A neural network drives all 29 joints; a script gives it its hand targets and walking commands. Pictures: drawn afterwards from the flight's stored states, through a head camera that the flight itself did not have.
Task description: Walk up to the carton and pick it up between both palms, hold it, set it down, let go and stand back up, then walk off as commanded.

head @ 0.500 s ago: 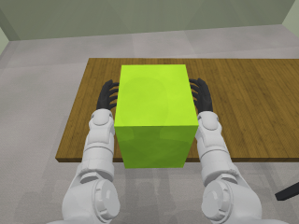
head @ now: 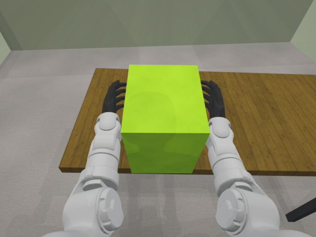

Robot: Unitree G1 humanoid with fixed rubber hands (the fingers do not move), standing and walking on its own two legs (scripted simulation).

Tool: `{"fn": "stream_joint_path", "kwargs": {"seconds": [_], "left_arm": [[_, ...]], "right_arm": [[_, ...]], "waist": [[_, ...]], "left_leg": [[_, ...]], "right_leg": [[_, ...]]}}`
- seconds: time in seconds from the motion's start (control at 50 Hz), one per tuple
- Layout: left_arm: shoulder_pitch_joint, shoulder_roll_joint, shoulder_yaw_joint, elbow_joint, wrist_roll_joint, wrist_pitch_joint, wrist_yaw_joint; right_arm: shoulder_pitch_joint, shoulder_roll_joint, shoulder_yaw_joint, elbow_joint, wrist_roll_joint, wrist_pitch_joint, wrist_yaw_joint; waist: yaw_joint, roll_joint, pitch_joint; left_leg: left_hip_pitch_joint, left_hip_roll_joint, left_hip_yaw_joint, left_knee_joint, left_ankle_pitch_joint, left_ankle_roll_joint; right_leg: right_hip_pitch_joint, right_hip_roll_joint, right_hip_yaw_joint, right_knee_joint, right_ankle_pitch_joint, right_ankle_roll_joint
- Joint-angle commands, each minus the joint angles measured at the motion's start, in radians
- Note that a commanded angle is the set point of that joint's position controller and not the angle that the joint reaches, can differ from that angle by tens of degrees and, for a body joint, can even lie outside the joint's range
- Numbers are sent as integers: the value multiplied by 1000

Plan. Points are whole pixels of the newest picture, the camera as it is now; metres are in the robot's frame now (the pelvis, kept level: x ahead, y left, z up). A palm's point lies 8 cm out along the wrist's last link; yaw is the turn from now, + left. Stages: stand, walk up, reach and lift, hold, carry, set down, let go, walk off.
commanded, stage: reach and lift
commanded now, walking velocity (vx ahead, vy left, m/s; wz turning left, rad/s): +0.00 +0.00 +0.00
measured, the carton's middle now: (162, 122) +0.40 +0.00 +0.07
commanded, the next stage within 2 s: none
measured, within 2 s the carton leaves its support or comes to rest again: neither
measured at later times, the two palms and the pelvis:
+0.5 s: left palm (109, 99) +0.39 +0.13 +0.16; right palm (224, 98) +0.38 -0.14 +0.18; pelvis -0.01 +0.00 +0.00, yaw +0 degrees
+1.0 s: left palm (102, 99) +0.36 +0.14 +0.19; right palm (227, 100) +0.36 -0.13 +0.19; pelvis -0.03 +0.00 +0.00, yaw +2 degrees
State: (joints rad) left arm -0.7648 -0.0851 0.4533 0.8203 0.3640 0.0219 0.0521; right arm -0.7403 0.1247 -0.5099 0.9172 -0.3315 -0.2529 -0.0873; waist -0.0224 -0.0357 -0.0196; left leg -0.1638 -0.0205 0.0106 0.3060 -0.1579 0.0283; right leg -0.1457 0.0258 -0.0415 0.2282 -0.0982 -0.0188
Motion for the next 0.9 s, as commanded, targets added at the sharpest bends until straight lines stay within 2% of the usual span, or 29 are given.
{"fn": "stream_joint_path", "kwargs": {"seconds": [0.0, 0.06, 0.08, 0.12, 0.14, 0.16, 0.2, 0.22, 0.24, 0.26, 0.3, 0.32, 0.36, 0.38, 0.4, 0.44, 0.46, 0.5, 0.52, 0.54, 0.56, 0.6, 0.66, 0.7, 0.72, 0.76, 0.78, 0.84, 0.88], "left_arm": [[-553, -498, -287, -38, -9, 38, -134], [-577, -440, -192, -2, 9, 103, -155], [-612, -425, -190, -62, -10, 79, -154], [-581, -462, -229, -31, -6, 107, -143], [-587, -462, -242, -44, -15, 119, -139], [-700, -460, -272, -127, -38, 96, -136], [-753, -486, -319, -140, -60, 95, -123], [-778, -493, -331, -116, -64, 81, -114], [-770, -490, -344, -147, -86, 74, -105], [-760, -541, -408, -205, -87, 91, -88], [-828, -524, -421, -205, -115, 79, -74], [-751, -555, -445, -180, -112, 117, -61], [-716, -521, -382, -103, -83, 161, -80], [-705, -518, -399, -152, -90, 178, -82], [-706, -478, -362, -121, -79, 199, -95], [-650, -428, -270, -77, -50, 248, -124], [-670, -431, -246, -91, -36, 260, -142], [-592, -367, -186, -114, 9, 314, -169], [-629, -409, -224, -195, -21, 323, -174], [-612, -400, -204, -162, -17, 323, -175], [-624, -398, -219, -194, -31, 331, -177], [-591, -408, -249, -232, -52, 350, -189], [-603, -446, -339, -330, -78, 359, -181], [-664, -482, -416, -415, -117, 363, -171], [-712, -469, -397, -400, -93, 354, -164], [-813, -523, -529, -459, -152, 340, -142], [-791, -493, -502, -434, -142, 356, -136], [-753, -567, -595, -471, -165, 391, -104], [-725, -527, -555, -377, -142, 422, -115]], "right_arm": [[-553, 398, 301, -14, 12, 5, 123], [-597, 382, 269, -18, 21, 71, 119], [-651, 402, 300, -100, 30, 41, 125], [-627, 390, 316, -69, 40, 65, 129], [-673, 380, 328, -110, 61, 62, 135], [-732, 378, 287, -143, 42, 49, 135], [-783, 396, 309, -145, 61, 51, 142], [-797, 381, 275, -120, 45, 42, 145], [-769, 392, 321, -142, 57, 43, 150], [-723, 378, 332, -90, 65, 65, 155], [-746, 397, 339, -95, 58, 69, 156], [-698, 380, 341, -32, 96, 102, 152], [-685, 358, 296, 22, 94, 133, 148], [-648, 354, 313, -26, 116, 141, 141], [-634, 359, 330, 47, 126, 169, 135], [-629, 376, 348, 25, 148, 213, 120], [-663, 376, 335, -9, 161, 211, 109], [-628, 373, 367, -25, 207, 249, 87], [-663, 365, 415, -94, 238, 236, 86], [-674, 368, 407, -82, 226, 244, 80], [-718, 358, 439, -109, 250, 245, 79], [-726, 370, 474, -208, 252, 240, 75], [-688, 393, 529, -225, 277, 240, 60], [-780, 393, 584, -365, 311, 215, 64], [-762, 397, 547, -260, 290, 219, 70], [-781, 400, 525, -239, 276, 203, 83], [-760, 396, 518, -233, 271, 217, 80], [-718, 371, 535, -207, 321, 254, 92], [-739, 335, 471, -191, 294, 263, 82]], "waist": [[-17, 56, -371], [18, -16, -312], [37, -42, -368], [25, -11, -385], [43, 0, -415], [1, 14, -493], [10, 54, -573], [-22, 75, -569], [5, 63, -600], [-8, 113, -674], [-27, 103, -764], [-34, 134, -689], [-38, 107, -530], [-52, 124, -563], [-50, 87, -465], [-18, -2, -270], [-23, -4, -298], [14, -30, -205], [9, -26, -294], [10, -60, -289], [11, -30, -307], [7, -49, -325], [-35, -11, -376], [-37, 32, -482], [-31, 53, -419], [-82, 123, -533], [-84, 119, -486], [-107, 188, -486], [-126, 149, -415]], "left_leg": [[114, 45, 73, -20, 303, -76], [-5, 32, 86, -76, 106, -30], [3, 35, 90, -80, 132, -22], [33, 49, 77, -65, 180, -39], [51, 35, 82, -51, 179, -44], [61, 44, 66, -46, 187, -55], [94, 41, 65, -20, 200, -69], [101, 44, 59, -24, 168, -78], [119, 47, 58, -8, 233, -84], [165, 48, 51, 13, 295, -101], [178, 51, 43, 23, 259, -104], [192, 57, 33, 24, 278, -110], [153, 51, 42, -6, 191, -97], [149, 33, 54, 1, 244, -96], [116, 32, 47, -23, 137, -77], [6, 16, 62, -77, 47, -27], [25, 14, 64, -80, 61, -24], [20, -7, 66, -65, 106, -13], [41, -2, 54, -55, 174, -21], [65, -2, 54, -51, 175, -27], [75, -4, 54, -48, 180, -24], [99, -11, 57, -30, 201, -30], [171, -9, 49, -7, 272, -53], [216, 3, 39, 7, 323, -63], [205, 13, 25, 4, 305, -65], [229, 25, 2, 15, 275, -93], [255, 17, 15, 14, 235, -81], [347, 53, -22, 28, 337, -125], [271, 50, -22, -5, 166, -102]], "right_leg": [[282, -19, -48, 27, 229, 15], [324, -30, -26, 26, 136, 27], [374, -32, -18, 44, 171, 35], [323, -19, -40, 51, 150, 25], [303, -15, -35, 46, 145, 25], [294, -19, -42, 51, 165, 18], [270, -17, -36, 48, 155, 16], [220, -22, -48, 43, 109, 12], [262, -20, -43, 65, 163, 12], [212, -8, -59, 59, 180, 2], [188, -9, -57, 54, 168, 4], [158, -4, -61, 45, 150, 2], [172, -22, -43, 24, 106, 5], [256, -26, -38, 48, 229, 12], [267, -36, -19, 35, 181, 18], [367, -45, 7, 34, 155, 32], [364, -44, 4, 43, 164, 39], [422, -43, 13, 47, 233, 49], [445, -34, 7, 64, 280, 44], [416, -34, -1, 57, 283, 49], [410, -35, -5, 57, 263, 45], [422, -23, -13, 60, 299, 43], [429, -13, -31, 71, 362, 43], [412, 5, -45, 75, 353, 30], [341, 5, -45, 63, 254, 25], [234, 3, -71, 51, 127, 14], [213, -2, -69, 34, 113, 17], [157, 5, -75, 19, 67, 5], [142, -8, -60, 3, 19, 10]]}}
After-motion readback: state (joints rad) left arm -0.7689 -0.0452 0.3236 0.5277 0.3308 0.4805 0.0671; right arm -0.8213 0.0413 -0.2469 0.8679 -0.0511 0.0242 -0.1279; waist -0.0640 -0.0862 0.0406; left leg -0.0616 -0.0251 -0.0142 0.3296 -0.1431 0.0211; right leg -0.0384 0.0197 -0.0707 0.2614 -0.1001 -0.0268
